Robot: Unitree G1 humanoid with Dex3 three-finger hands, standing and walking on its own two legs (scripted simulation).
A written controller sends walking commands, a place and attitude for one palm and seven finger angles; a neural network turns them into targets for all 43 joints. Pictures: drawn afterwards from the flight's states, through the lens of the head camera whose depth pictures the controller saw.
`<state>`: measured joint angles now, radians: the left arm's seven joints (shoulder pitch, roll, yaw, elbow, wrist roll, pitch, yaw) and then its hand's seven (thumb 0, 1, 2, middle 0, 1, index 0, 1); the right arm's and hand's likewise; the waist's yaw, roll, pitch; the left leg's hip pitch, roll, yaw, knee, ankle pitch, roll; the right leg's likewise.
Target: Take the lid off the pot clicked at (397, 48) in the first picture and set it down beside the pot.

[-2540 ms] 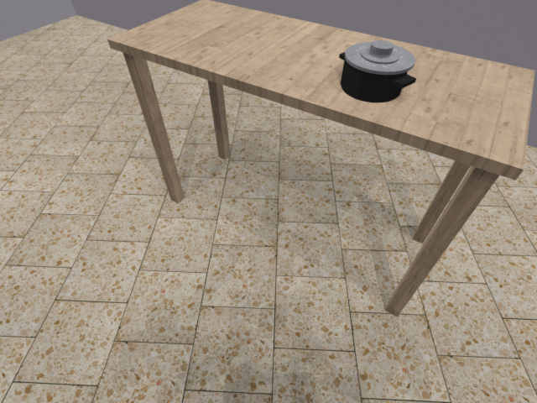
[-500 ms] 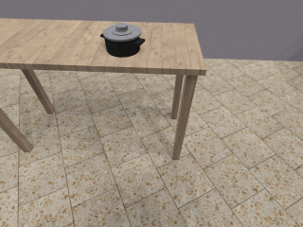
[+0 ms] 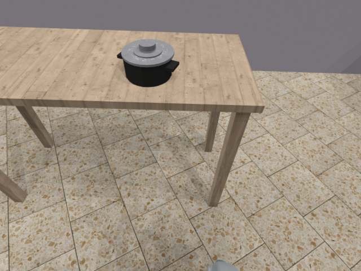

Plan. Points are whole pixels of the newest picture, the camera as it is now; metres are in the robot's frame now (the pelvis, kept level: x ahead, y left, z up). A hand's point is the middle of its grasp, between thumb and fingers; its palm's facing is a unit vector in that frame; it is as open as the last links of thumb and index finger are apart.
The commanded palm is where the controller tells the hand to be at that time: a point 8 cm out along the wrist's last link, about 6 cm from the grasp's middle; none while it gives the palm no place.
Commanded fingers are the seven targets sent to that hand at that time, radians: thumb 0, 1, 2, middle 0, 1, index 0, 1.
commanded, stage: take the last steps up to it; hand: left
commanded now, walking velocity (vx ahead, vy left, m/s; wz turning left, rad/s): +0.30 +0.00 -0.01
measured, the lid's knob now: (147, 45) +0.74 +0.14 +0.14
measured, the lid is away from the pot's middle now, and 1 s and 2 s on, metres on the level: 0.00 0.00 0.00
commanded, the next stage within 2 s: come to a stop and stand still in 0.40 s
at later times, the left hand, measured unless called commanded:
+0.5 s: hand (112, 264) +0.18 +0.18 -0.18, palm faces +0.11 -0.97 -0.20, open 7.3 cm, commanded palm none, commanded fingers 0.00 0.90 0.90 -0.20 -0.30 -0.20 -0.30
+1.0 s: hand (124, 213) +0.31 +0.18 -0.18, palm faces +0.05 -0.96 -0.29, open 7.4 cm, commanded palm none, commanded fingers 0.00 0.90 0.90 -0.20 -0.30 -0.20 -0.30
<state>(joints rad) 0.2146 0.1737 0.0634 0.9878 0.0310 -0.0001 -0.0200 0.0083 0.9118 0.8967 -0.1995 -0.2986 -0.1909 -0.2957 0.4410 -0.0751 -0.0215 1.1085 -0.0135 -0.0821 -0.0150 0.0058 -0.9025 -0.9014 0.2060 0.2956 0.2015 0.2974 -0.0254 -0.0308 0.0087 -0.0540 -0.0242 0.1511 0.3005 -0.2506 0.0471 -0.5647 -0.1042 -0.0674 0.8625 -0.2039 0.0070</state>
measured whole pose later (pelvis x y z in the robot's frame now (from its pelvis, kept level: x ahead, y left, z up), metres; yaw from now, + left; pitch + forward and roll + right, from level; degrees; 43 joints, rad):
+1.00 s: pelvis +0.25 -0.03 -0.02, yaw +0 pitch -1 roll +2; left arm 0.20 0.21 0.05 0.94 0.02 0.02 0.03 0.00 0.91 0.90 -0.20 -0.30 -0.19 -0.30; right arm 0.15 -0.19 -0.06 1.00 -0.01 0.03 -0.02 0.00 -0.91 -0.90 0.21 0.30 0.20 0.30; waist 0.01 -0.01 0.09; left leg -0.30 0.08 0.14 0.58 -0.26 -0.03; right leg -0.27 -0.06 -0.02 0.59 -0.29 0.02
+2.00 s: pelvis +0.21 +0.01 +0.00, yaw -1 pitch -2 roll +1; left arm 0.26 0.16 -0.01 1.10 0.01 0.00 0.04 0.01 0.92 0.90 -0.20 -0.30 -0.20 -0.30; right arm 0.25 -0.15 0.00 1.12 -0.02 -0.01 -0.03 0.01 -0.92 -0.90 0.20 0.30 0.20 0.30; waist 0.01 -0.02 0.03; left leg -0.13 -0.02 0.05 0.42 -0.26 0.03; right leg -0.18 -0.03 -0.01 0.46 -0.25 0.01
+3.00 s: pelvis +0.16 +0.03 -0.01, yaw -2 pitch -2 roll +0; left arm 0.30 0.13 -0.01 1.05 0.02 0.00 0.05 0.01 0.91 0.90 -0.20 -0.30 -0.20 -0.30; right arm 0.29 -0.13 -0.02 1.09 -0.01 0.00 -0.02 0.01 -0.91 -0.90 0.20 0.30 0.20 0.30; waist -0.01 0.03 0.06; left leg -0.25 -0.03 0.08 0.52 -0.24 0.05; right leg -0.29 -0.04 0.02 0.53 -0.21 0.03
